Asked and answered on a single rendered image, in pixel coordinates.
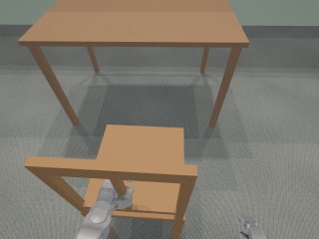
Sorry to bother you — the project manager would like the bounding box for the chair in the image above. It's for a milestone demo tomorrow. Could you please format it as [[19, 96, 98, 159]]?
[[23, 124, 197, 239]]

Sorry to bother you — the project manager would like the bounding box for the right robot hand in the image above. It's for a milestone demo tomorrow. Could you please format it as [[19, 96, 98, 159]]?
[[235, 213, 266, 239]]

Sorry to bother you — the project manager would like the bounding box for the robot left forearm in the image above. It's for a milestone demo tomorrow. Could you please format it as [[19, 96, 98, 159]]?
[[74, 202, 113, 239]]

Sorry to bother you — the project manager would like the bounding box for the table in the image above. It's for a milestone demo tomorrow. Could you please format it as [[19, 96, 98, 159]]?
[[17, 0, 250, 128]]

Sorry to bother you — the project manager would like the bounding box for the left robot hand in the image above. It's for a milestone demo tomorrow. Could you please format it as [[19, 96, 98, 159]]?
[[96, 179, 137, 211]]

